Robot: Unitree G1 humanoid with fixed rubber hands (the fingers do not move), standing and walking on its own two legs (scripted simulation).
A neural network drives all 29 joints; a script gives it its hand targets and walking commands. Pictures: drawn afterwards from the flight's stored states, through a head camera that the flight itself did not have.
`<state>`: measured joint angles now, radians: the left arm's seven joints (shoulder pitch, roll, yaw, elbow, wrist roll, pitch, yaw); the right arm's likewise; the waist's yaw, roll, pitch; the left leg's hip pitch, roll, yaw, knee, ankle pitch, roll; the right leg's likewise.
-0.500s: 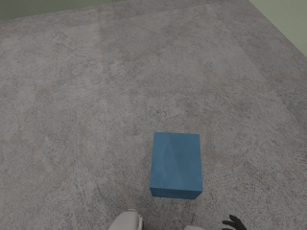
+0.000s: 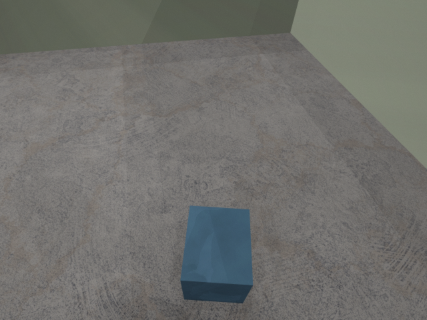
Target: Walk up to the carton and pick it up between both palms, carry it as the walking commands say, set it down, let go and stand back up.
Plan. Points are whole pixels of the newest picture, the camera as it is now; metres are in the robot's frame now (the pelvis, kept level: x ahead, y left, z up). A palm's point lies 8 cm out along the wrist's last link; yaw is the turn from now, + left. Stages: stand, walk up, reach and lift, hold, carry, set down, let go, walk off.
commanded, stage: walk up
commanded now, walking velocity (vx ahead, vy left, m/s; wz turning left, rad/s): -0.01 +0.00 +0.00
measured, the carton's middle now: (216, 254) +0.47 -0.01 -0.63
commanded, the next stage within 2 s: none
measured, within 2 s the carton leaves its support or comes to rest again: neither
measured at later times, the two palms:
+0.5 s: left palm out of the picture -0.02 +0.23 -0.15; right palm out of the picture -0.03 -0.24 -0.14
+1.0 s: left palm out of the picture -0.03 +0.25 -0.15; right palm out of the picture +0.01 -0.22 -0.14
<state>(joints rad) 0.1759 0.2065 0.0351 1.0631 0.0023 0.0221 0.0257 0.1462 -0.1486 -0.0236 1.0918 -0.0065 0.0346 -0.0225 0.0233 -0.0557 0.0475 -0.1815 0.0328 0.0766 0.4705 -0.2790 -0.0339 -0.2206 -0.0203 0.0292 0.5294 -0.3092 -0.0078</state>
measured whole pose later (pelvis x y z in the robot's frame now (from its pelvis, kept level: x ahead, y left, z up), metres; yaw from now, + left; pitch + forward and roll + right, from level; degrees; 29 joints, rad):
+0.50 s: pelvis -0.04 -0.01 +0.00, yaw +1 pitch +0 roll +0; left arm 0.22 0.18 0.06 1.06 0.00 0.05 0.02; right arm 0.23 -0.16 -0.04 1.15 -0.01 0.05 -0.01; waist 0.01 -0.04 0.07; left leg -0.27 0.07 0.02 0.51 -0.23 -0.05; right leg -0.27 0.02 -0.01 0.50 -0.23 -0.02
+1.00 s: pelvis -0.04 +0.01 -0.01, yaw +1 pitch +1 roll +0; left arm 0.25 0.19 0.06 1.02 0.00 0.03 0.03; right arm 0.17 -0.15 -0.05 1.06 -0.01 0.03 -0.02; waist 0.02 -0.03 0.08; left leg -0.32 0.05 0.04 0.58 -0.27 -0.02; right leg -0.33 0.00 0.00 0.58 -0.26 0.01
